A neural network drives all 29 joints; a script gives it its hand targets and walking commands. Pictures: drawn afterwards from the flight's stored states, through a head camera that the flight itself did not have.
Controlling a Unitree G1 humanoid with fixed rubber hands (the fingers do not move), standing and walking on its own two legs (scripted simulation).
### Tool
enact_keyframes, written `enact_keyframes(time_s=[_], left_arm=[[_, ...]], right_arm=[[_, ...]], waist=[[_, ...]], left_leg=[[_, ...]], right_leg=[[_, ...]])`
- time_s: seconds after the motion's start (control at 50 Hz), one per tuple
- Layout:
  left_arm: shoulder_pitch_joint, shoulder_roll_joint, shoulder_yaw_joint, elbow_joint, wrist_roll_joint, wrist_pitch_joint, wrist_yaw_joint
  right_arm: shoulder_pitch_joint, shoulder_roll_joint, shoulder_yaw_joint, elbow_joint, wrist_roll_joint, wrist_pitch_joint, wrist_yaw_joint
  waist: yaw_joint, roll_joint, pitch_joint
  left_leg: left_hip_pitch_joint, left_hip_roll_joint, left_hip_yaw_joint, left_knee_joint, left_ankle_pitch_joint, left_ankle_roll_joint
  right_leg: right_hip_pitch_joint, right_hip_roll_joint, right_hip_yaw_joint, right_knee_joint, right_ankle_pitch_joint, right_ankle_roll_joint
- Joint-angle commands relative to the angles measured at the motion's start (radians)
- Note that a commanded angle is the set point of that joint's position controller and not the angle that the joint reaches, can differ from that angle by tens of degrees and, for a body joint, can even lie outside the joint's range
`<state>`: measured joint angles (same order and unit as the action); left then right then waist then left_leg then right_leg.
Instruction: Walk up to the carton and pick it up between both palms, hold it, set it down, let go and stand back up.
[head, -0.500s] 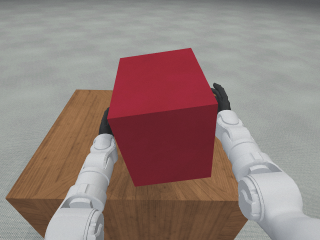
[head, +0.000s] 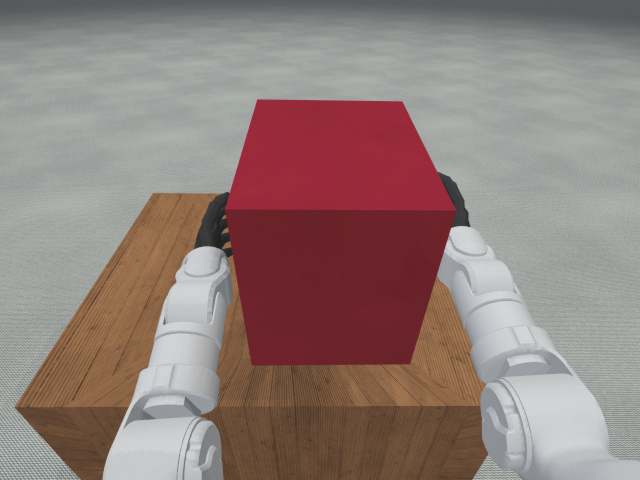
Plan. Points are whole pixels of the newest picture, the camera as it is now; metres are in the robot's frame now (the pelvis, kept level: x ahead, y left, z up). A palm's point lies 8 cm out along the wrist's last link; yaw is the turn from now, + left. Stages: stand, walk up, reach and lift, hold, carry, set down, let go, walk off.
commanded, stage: reach and lift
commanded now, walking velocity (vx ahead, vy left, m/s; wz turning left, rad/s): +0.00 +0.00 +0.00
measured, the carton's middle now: (330, 226) +0.45 -0.02 +0.15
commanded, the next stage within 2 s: hold in 0.30 s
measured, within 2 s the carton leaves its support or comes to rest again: neither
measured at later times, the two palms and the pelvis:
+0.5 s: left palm (202, 237) +0.39 +0.15 +0.18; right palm (443, 219) +0.39 -0.16 +0.19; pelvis +0.01 +0.00 +0.00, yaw +0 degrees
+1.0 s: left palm (197, 226) +0.38 +0.15 +0.20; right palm (447, 213) +0.38 -0.16 +0.21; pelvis +0.01 +0.00 +0.00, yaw +0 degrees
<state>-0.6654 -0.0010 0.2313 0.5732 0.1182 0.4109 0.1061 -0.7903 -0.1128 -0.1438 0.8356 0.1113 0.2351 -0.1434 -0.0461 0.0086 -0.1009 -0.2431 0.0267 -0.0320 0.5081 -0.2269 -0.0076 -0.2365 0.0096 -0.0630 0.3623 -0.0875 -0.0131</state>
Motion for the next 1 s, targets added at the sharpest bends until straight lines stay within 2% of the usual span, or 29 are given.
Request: enact_keyframes(time_s=[0.0,0.06,0.08,0.1,0.12,0.14,0.18,0.2,0.22,0.26,0.28,0.34,0.36,0.38,0.46,0.48,0.54,0.58,0.62,0.64,0.68,0.72,0.76,0.8,0.88,0.9,0.94,0.96,0.98], left_arm=[[-0.935,-0.609,-0.322,-0.308,-0.078,-0.079,-0.168],[-0.928,-0.573,-0.288,-0.28,-0.066,-0.068,-0.184],[-0.923,-0.557,-0.268,-0.252,-0.053,-0.06,-0.189],[-0.936,-0.552,-0.265,-0.258,-0.048,-0.062,-0.192],[-0.915,-0.554,-0.267,-0.251,-0.042,-0.052,-0.196],[-0.949,-0.558,-0.279,-0.279,-0.054,-0.056,-0.197],[-0.926,-0.565,-0.291,-0.303,-0.062,-0.053,-0.197],[-0.962,-0.58,-0.331,-0.342,-0.079,-0.053,-0.193],[-0.945,-0.578,-0.332,-0.33,-0.083,-0.047,-0.192],[-0.965,-0.577,-0.369,-0.402,-0.108,-0.052,-0.19],[-0.935,-0.571,-0.351,-0.367,-0.094,-0.041,-0.193],[-0.905,-0.554,-0.349,-0.396,-0.088,-0.019,-0.203],[-0.894,-0.553,-0.357,-0.406,-0.086,-0.008,-0.203],[-0.871,-0.574,-0.364,-0.398,-0.082,-0.001,-0.202],[-0.834,-0.526,-0.303,-0.36,-0.047,0.031,-0.22],[-0.829,-0.527,-0.311,-0.354,-0.052,0.038,-0.223],[-0.853,-0.517,-0.32,-0.39,-0.058,0.039,-0.228],[-0.864,-0.549,-0.365,-0.46,-0.09,0.032,-0.22],[-0.871,-0.573,-0.39,-0.479,-0.105,0.038,-0.214],[-0.883,-0.581,-0.405,-0.515,-0.105,0.037,-0.211],[-0.838,-0.552,-0.377,-0.499,-0.08,0.055,-0.213],[-0.802,-0.548,-0.371,-0.491,-0.067,0.075,-0.224],[-0.778,-0.526,-0.329,-0.44,-0.044,0.097,-0.236],[-0.769,-0.493,-0.273,-0.389,-0.008,0.108,-0.246],[-0.819,-0.553,-0.366,-0.509,-0.063,0.099,-0.241],[-0.807,-0.564,-0.399,-0.571,-0.082,0.098,-0.235],[-0.79,-0.572,-0.417,-0.595,-0.086,0.108,-0.228],[-0.765,-0.554,-0.401,-0.567,-0.073,0.114,-0.229],[-0.751,-0.537,-0.369,-0.552,-0.054,0.124,-0.232]], right_arm=[[-0.752,0.766,0.333,-0.341,0.073,-0.024,0.179],[-0.771,0.764,0.321,-0.325,0.054,-0.016,0.17],[-0.726,0.742,0.299,-0.288,0.049,-0.004,0.166],[-0.726,0.745,0.3,-0.266,0.042,-0.002,0.168],[-0.716,0.739,0.285,-0.269,0.037,-0.003,0.167],[-0.753,0.747,0.291,-0.289,0.039,-0.013,0.167],[-0.773,0.748,0.314,-0.349,0.051,-0.016,0.162],[-0.778,0.761,0.334,-0.383,0.073,-0.019,0.158],[-0.798,0.757,0.337,-0.396,0.071,-0.016,0.153],[-0.762,0.764,0.358,-0.429,0.086,-0.013,0.146],[-0.749,0.756,0.358,-0.402,0.084,0.0,0.142],[-0.747,0.752,0.381,-0.445,0.09,0.011,0.134],[-0.738,0.737,0.384,-0.456,0.096,0.012,0.131],[-0.726,0.726,0.381,-0.439,0.088,0.013,0.129],[-0.681,0.687,0.353,-0.37,0.073,0.04,0.127],[-0.719,0.692,0.352,-0.422,0.083,0.029,0.126],[-0.741,0.692,0.358,-0.433,0.087,0.03,0.124],[-0.764,0.713,0.394,-0.512,0.106,0.016,0.125],[-0.76,0.699,0.398,-0.539,0.12,0.019,0.124],[-0.72,0.697,0.4,-0.511,0.126,0.025,0.123],[-0.693,0.686,0.411,-0.491,0.117,0.042,0.121],[-0.676,0.677,0.401,-0.483,0.115,0.049,0.118],[-0.661,0.644,0.372,-0.44,0.098,0.063,0.115],[-0.663,0.64,0.351,-0.392,0.079,0.066,0.123],[-0.749,0.674,0.389,-0.52,0.114,0.039,0.122],[-0.732,0.676,0.427,-0.584,0.138,0.037,0.119],[-0.723,0.656,0.447,-0.615,0.157,0.045,0.112],[-0.703,0.663,0.456,-0.607,0.15,0.055,0.108],[-0.672,0.658,0.456,-0.569,0.16,0.072,0.107]], waist=[[-0.005,-0.017,-0.482],[0.01,-0.042,-0.456],[-0.005,-0.042,-0.419],[0.0,-0.017,-0.399],[-0.017,-0.026,-0.38],[-0.003,-0.01,-0.418],[-0.001,-0.034,-0.45],[-0.013,-0.007,-0.506],[-0.012,-0.024,-0.485],[-0.028,0.002,-0.553],[-0.034,-0.002,-0.525],[-0.023,-0.021,-0.541],[-0.029,0.0,-0.544],[-0.045,0.002,-0.53],[-0.038,-0.013,-0.433],[-0.033,-0.003,-0.454],[-0.031,-0.012,-0.445],[-0.027,-0.008,-0.531],[-0.048,0.002,-0.552],[-0.053,0.037,-0.564],[-0.044,0.018,-0.531],[-0.054,0.008,-0.514],[-0.058,0.005,-0.425],[-0.041,-0.022,-0.348],[-0.055,0.016,-0.49],[-0.056,0.007,-0.541],[-0.051,0.029,-0.557],[-0.048,-0.007,-0.526],[-0.041,0.004,-0.478]], left_leg=[[-0.082,-0.101,0.005,-0.249,0.039,-0.003],[-0.095,-0.102,0.01,-0.27,-0.009,0.011],[-0.111,-0.099,0.012,-0.279,-0.039,0.012],[-0.109,-0.099,0.014,-0.289,-0.045,0.012],[-0.104,-0.095,0.016,-0.287,-0.048,0.01],[-0.093,-0.094,0.011,-0.287,-0.037,0.01],[-0.091,-0.095,0.016,-0.279,0.007,0.01],[-0.076,-0.099,0.013,-0.265,0.023,0.001],[-0.082,-0.1,0.014,-0.254,0.041,-0.001],[-0.071,-0.107,0.007,-0.234,0.08,-0.004],[-0.058,-0.102,0.007,-0.24,0.081,-0.008],[-0.056,-0.103,0.011,-0.237,0.107,-0.002],[-0.045,-0.103,0.008,-0.234,0.118,-0.005],[-0.035,-0.099,0.004,-0.233,0.13,-0.013],[-0.031,-0.096,0.008,-0.251,0.092,-0.005],[-0.045,-0.097,0.012,-0.253,0.088,-0.007],[-0.05,-0.098,0.015,-0.255,0.08,0.001],[-0.01,-0.099,0.006,-0.232,0.159,-0.007],[0.012,-0.097,0.003,-0.216,0.198,-0.019],[0.036,-0.094,0.002,-0.211,0.223,-0.032],[0.033,-0.097,0.004,-0.212,0.22,-0.025],[0.042,-0.093,0.002,-0.218,0.223,-0.024],[0.023,-0.096,0.01,-0.24,0.16,-0.016],[-0.012,-0.096,0.023,-0.269,0.075,-0.001],[0.029,-0.093,0.012,-0.236,0.172,-0.015],[0.064,-0.093,0.011,-0.214,0.258,-0.023],[0.084,-0.096,0.006,-0.198,0.303,-0.031],[0.067,-0.101,0.009,-0.199,0.283,-0.026],[0.053,-0.106,0.017,-0.21,0.247,-0.015]], right_leg=[[0.463,0.013,0.052,-0.016,0.067,0.041],[0.462,0.005,0.055,-0.03,0.016,0.051],[0.461,0.002,0.055,-0.037,-0.017,0.049],[0.46,0.002,0.053,-0.038,-0.029,0.051],[0.45,0.003,0.047,-0.044,-0.032,0.045],[0.449,0.008,0.042,-0.042,-0.033,0.042],[0.481,0.013,0.038,-0.027,0.027,0.047],[0.491,0.011,0.041,-0.023,0.051,0.045],[0.475,0.016,0.038,-0.022,0.066,0.047],[0.512,0.013,0.039,-0.004,0.122,0.053],[0.509,0.015,0.042,-0.011,0.116,0.051],[0.536,0.013,0.035,-0.008,0.152,0.062],[0.541,0.012,0.04,-0.007,0.161,0.058],[0.531,0.017,0.031,-0.009,0.169,0.054],[0.516,0.014,0.029,-0.028,0.102,0.055],[0.547,0.011,0.035,-0.028,0.116,0.052],[0.535,0.01,0.032,-0.027,0.116,0.054],[0.543,0.02,0.029,-0.009,0.176,0.051],[0.539,0.027,0.023,-0.011,0.199,0.043],[0.54,0.029,0.021,-0.003,0.213,0.043],[0.54,0.029,0.023,-0.01,0.207,0.05],[0.555,0.024,0.024,-0.014,0.212,0.049],[0.526,0.02,0.019,-0.034,0.139,0.05],[0.516,0.015,0.02,-0.049,0.061,0.049],[0.543,0.025,0.014,-0.025,0.158,0.036],[0.56,0.033,0.015,-0.009,0.241,0.038],[0.552,0.037,0.011,-0.01,0.259,0.041],[0.563,0.035,0.016,-0.016,0.255,0.047],[0.57,0.026,0.02,-0.022,0.236,0.051]])
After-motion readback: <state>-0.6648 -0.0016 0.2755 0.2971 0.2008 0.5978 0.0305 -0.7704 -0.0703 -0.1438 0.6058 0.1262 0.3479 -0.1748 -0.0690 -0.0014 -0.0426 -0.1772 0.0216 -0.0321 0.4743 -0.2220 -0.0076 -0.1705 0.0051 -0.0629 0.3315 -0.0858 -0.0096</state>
